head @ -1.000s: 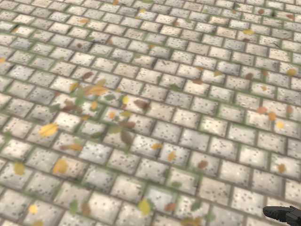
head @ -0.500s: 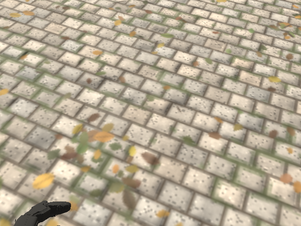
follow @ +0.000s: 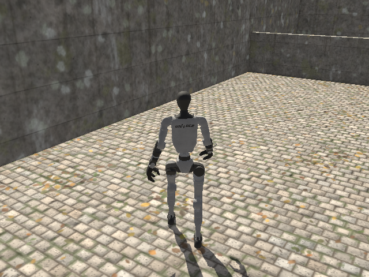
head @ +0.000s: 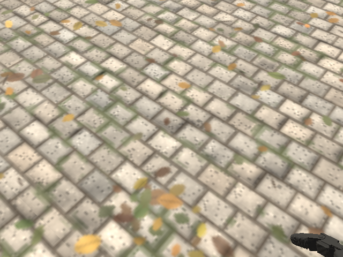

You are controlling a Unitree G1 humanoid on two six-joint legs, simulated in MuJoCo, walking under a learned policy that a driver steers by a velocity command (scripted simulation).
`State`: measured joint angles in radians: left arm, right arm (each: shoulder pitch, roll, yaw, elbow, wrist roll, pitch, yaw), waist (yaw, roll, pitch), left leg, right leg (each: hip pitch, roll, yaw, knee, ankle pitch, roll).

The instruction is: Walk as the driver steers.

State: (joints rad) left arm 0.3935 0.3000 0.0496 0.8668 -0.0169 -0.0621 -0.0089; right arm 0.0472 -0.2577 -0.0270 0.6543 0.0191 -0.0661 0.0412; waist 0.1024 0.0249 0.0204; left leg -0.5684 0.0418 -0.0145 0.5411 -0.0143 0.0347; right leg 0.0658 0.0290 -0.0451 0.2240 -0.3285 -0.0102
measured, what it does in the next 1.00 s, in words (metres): walks ahead, turning right: left foot, then right foot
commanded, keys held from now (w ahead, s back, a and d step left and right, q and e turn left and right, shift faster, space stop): w+q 0.14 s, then w+e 0.86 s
